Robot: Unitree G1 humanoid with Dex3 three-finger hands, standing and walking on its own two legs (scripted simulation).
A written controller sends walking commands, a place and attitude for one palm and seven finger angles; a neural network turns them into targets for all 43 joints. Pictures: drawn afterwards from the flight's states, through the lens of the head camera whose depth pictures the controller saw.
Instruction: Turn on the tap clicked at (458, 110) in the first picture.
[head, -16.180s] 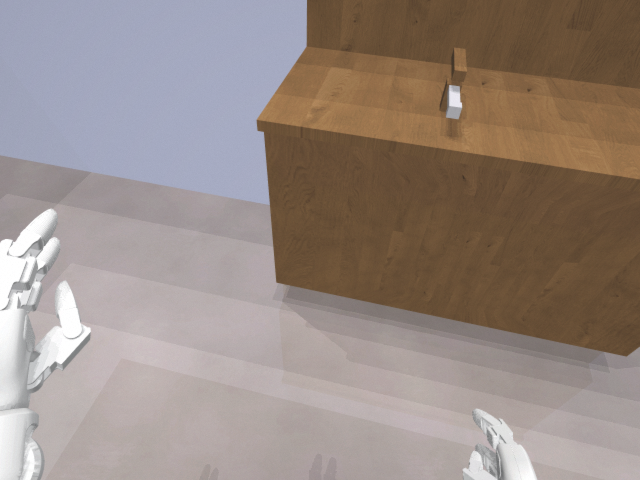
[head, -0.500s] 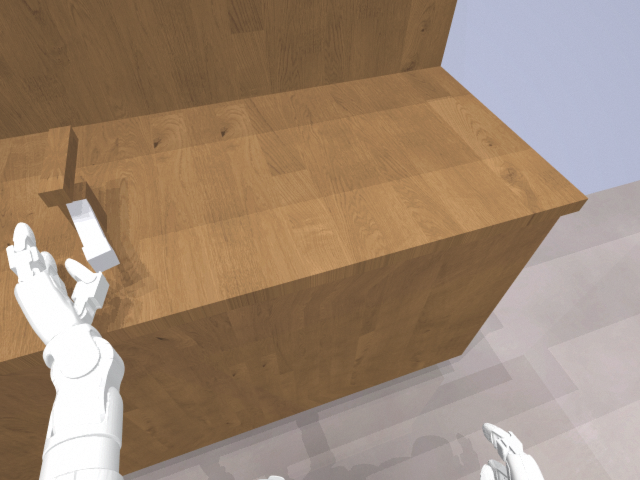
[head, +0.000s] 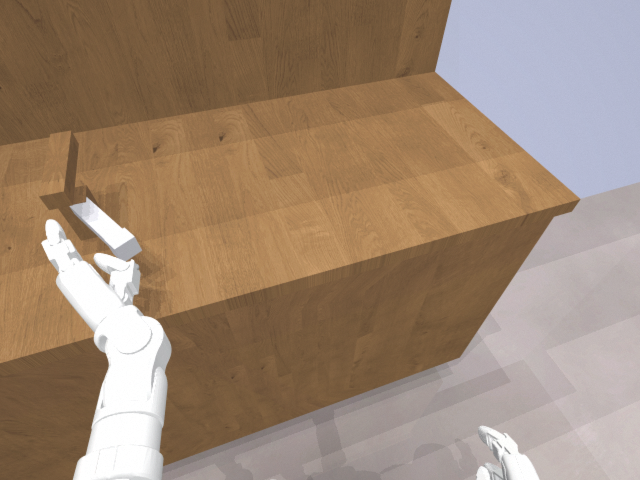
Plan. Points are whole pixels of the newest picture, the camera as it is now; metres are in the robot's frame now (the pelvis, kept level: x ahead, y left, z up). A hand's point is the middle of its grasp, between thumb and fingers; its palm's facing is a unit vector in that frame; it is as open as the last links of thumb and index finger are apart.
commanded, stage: push the lever round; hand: left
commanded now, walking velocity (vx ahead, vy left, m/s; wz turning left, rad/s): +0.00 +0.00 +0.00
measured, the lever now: (123, 245) +0.37 +0.28 +0.09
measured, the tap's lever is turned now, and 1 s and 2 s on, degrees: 30 63 82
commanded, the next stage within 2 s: lift the hand up off the lever in 1.54 s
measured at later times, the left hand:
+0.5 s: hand (161, 246) +0.38 +0.24 +0.08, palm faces +0.84 -0.54 -0.06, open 7.7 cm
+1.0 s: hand (177, 229) +0.42 +0.23 +0.08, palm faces +0.88 -0.47 -0.09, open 7.8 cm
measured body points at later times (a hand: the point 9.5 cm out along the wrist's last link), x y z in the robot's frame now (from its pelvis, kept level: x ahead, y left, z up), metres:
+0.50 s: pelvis +0.00 -0.01 +0.00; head +0.03 -0.02 +0.45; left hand +0.34 +0.26 +0.08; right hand +0.14 -0.26 -0.12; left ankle +0.03 +0.11 -0.70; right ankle +0.00 -0.10 -0.70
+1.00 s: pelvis +0.01 -0.02 +0.00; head +0.04 -0.03 +0.45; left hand +0.37 +0.25 +0.08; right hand +0.10 -0.27 -0.13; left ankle +0.03 +0.11 -0.70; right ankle +0.00 -0.10 -0.70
